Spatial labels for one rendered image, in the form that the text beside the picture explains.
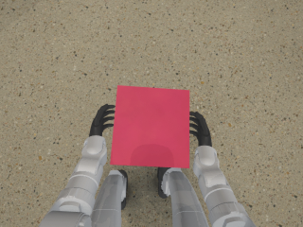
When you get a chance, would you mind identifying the left robot forearm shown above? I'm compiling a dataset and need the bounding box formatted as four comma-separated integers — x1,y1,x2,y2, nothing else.
38,135,107,227

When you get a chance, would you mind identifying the robot left foot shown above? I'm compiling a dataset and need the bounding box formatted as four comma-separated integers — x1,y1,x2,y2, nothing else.
119,169,128,210

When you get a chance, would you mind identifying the robot right shin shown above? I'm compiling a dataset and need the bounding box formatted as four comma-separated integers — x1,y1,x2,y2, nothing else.
161,167,182,192

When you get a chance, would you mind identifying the robot left hand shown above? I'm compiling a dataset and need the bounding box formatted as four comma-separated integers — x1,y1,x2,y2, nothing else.
89,104,116,137

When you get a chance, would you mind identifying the robot right hand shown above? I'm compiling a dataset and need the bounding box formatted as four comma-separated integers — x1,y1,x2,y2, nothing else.
189,112,212,147

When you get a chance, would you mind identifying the right robot forearm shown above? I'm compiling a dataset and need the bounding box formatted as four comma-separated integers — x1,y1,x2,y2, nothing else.
192,145,257,227

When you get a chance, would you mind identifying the left robot upper arm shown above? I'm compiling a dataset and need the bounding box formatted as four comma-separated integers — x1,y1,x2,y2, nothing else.
40,210,92,227

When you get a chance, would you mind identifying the carton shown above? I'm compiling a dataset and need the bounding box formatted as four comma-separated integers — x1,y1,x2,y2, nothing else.
110,85,189,168

